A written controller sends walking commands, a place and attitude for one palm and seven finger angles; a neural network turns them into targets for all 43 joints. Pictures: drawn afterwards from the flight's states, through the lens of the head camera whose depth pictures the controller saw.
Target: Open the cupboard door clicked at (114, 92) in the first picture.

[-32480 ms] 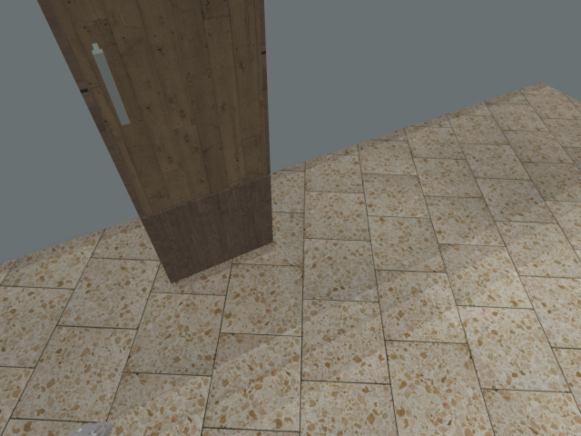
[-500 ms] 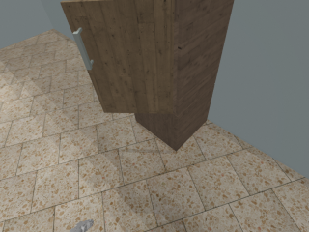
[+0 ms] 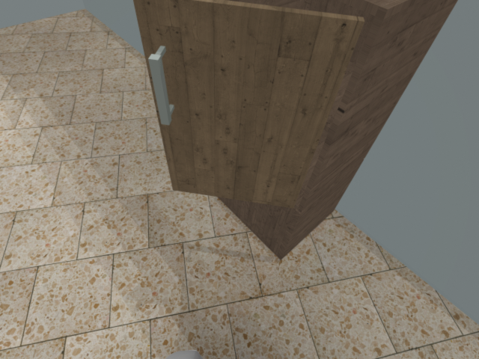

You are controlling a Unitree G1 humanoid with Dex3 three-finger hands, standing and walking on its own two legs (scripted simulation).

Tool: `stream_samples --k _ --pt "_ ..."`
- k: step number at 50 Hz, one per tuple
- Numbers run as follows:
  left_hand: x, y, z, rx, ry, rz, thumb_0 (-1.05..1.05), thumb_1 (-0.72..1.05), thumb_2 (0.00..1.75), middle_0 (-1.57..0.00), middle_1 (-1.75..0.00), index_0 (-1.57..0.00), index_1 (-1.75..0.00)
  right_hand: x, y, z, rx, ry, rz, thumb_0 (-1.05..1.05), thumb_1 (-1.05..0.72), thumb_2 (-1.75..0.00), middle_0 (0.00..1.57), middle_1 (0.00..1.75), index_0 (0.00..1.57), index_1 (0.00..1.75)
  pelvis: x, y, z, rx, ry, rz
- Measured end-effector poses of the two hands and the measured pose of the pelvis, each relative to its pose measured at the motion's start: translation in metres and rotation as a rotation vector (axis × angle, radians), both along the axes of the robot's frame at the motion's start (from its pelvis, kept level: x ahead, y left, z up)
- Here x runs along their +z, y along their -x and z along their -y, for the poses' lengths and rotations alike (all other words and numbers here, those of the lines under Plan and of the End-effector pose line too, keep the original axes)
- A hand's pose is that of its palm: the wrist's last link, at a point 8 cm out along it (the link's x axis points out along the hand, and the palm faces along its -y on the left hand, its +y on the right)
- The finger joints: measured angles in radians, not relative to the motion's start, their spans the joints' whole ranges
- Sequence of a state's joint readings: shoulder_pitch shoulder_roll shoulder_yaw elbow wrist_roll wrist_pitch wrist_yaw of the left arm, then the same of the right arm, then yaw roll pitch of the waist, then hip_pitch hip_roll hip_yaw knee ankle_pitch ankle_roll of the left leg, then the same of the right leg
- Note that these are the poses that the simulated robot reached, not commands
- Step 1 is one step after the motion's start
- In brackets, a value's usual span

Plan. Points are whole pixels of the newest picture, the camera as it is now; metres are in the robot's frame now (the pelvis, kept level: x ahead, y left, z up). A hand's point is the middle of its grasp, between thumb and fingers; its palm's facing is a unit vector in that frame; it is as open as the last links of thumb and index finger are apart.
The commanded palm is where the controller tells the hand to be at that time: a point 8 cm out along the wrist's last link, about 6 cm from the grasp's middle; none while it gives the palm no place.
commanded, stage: come to a stop and stand still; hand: left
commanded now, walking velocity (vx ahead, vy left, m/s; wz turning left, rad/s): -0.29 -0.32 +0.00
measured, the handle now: (164, 87) +0.60 +0.23 +0.10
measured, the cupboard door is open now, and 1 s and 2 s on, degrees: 40 40 40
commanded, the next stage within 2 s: look again from close up in 1.50 s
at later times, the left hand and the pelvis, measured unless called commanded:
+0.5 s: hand out of the picture +0.12 +0.15 -0.15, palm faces -0.06 -0.96 -0.27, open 7.3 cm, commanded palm none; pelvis +0.02 -0.04 +0.01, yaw -2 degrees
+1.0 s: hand out of the picture +0.03 +0.10 -0.16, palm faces +0.02 -0.98 -0.19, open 7.3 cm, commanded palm none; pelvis +0.03 -0.07 +0.02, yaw -1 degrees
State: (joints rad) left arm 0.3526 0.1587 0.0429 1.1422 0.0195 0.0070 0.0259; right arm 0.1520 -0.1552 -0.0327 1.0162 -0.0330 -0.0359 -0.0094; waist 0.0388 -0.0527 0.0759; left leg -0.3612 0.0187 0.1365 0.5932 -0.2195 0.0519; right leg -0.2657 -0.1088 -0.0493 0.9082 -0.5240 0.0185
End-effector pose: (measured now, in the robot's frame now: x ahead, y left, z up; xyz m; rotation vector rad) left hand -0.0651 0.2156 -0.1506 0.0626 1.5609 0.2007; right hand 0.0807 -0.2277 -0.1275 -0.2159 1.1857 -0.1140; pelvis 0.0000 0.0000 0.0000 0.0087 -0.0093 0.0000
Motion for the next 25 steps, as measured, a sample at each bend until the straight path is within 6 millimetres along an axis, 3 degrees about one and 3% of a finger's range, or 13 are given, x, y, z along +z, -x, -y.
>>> stream_samples --k 3,7,15,20,25 --pt "0.003 -0.034 -0.012 -0.021 -0.006 0.039 0.00 0.91 0.90 -0.20 -0.30 -0.20 -0.30 0.004 -0.009 -0.013 -0.022 0.003 -0.005 0.00 -0.92 -0.90 0.20 0.30 0.20 0.30 0.006 -0.009 -0.008 -0.009 0.002 -0.004" --pt "0.008 -0.083 -0.024 -0.066 -0.016 0.115 0.00 0.91 0.90 -0.20 -0.30 -0.20 -0.29 0.010 -0.013 -0.013 -0.058 0.020 -0.012 0.00 -0.94 -0.90 0.20 0.30 0.21 0.30 0.011 -0.015 -0.012 -0.031 0.016 -0.016" --pt "0.024 -0.164 -0.030 -0.150 -0.064 0.279 0.00 0.91 0.90 -0.20 -0.30 -0.20 -0.29 0.013 0.018 0.013 -0.131 0.044 -0.081 0.00 -0.92 -0.90 0.20 0.30 0.21 0.30 0.016 -0.019 -0.001 -0.042 0.043 -0.027" --pt "0.034 -0.190 -0.012 -0.194 -0.094 0.351 0.00 0.91 0.90 -0.20 -0.30 -0.20 -0.29 0.003 0.051 0.037 -0.169 0.023 -0.147 0.01 -0.91 -0.90 0.20 0.30 0.21 0.30 0.013 -0.017 0.018 -0.033 0.034 -0.033" --pt "0.034 -0.184 0.016 -0.231 -0.109 0.352 0.00 0.91 0.90 -0.20 -0.30 -0.20 -0.29 -0.012 0.078 0.057 -0.210 -0.020 -0.210 0.01 -0.91 -0.90 0.20 0.30 0.20 0.30 0.008 -0.016 0.040 -0.034 0.006 -0.023"
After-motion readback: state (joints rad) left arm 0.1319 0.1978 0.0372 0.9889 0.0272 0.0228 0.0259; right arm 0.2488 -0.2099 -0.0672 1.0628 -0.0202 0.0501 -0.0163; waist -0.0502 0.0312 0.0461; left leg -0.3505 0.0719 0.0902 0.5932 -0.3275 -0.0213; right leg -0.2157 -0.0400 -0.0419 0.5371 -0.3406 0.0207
